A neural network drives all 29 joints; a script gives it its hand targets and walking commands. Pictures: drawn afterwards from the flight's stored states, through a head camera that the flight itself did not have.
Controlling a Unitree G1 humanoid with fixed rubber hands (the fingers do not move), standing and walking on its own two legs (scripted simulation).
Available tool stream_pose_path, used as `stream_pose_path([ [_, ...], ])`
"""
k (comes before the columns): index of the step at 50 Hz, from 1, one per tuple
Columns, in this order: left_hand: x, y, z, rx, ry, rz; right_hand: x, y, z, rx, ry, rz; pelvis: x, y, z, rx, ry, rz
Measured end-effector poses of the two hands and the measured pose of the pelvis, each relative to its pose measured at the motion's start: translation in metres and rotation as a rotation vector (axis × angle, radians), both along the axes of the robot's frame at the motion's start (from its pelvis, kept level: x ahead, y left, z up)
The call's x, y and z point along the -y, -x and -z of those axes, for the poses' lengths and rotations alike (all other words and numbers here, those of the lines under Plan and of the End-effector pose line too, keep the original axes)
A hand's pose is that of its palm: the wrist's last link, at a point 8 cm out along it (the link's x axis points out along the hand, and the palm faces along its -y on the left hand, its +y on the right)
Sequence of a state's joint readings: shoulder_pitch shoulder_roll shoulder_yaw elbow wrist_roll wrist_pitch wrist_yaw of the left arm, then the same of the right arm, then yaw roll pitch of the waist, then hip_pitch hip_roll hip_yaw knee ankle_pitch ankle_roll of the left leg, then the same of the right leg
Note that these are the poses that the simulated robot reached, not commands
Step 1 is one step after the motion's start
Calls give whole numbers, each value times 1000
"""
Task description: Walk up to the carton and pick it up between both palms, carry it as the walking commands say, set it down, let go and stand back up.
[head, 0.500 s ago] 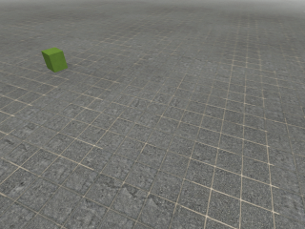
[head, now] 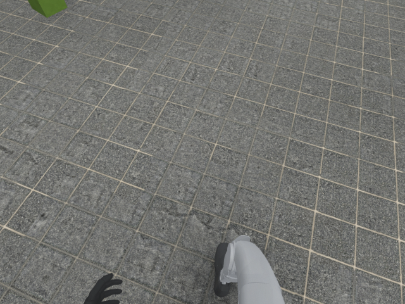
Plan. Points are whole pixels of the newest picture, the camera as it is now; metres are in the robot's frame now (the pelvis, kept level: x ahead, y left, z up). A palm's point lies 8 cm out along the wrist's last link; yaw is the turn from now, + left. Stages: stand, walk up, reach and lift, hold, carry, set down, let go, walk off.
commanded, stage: walk up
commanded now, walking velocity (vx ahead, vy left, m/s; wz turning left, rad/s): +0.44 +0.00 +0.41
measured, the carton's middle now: out of the picture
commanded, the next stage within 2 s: none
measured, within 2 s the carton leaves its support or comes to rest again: neither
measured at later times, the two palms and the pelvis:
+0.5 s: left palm (31, 297) +0.17 +0.36 -0.17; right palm (237, 181) +0.38 -0.10 -0.09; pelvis +0.21 +0.14 -0.01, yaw +11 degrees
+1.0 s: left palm (1, 215) +0.35 +0.48 -0.16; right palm (193, 160) +0.46 +0.01 -0.12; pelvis +0.38 +0.25 -0.01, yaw +12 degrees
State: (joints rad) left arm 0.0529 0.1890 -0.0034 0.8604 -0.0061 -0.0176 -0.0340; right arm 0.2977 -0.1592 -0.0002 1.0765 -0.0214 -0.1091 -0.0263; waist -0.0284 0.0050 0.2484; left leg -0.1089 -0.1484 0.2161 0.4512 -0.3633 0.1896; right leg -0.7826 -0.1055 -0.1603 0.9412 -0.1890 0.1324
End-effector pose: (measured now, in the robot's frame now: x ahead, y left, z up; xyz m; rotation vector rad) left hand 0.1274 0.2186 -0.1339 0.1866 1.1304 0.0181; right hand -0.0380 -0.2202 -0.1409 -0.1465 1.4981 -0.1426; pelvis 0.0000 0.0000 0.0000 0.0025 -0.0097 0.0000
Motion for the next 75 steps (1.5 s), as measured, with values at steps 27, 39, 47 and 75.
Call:
stream_pose_path([
  [27,-159,-66,18,-169,65,-363,-143,-413,-40,442,93,-320,-158,-224,-1,24,31,-184],
  [39,-252,-243,-23,32,-103,-205,-212,-314,-8,-11,-33,-120,-205,-297,-8,-32,29,-187],
  [47,-264,-225,19,-42,-49,-334,-204,-427,-4,142,84,-188,-235,-358,13,41,66,-188],
  [75,-397,-259,-40,-183,-166,-424,-369,-608,-2,275,-115,-267,-366,-475,-14,6,-34,-177],
])
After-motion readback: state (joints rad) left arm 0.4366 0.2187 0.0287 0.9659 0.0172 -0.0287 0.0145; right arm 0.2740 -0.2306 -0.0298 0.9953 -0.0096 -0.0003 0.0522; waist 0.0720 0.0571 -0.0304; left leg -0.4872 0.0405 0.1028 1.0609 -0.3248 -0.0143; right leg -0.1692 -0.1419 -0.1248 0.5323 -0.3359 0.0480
